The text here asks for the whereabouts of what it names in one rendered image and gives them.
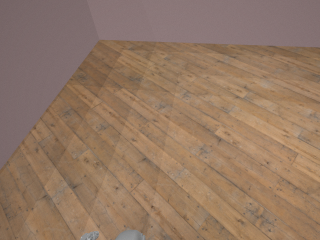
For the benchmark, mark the robot left thigh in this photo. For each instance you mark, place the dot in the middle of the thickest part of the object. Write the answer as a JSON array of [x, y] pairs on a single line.
[[131, 235]]

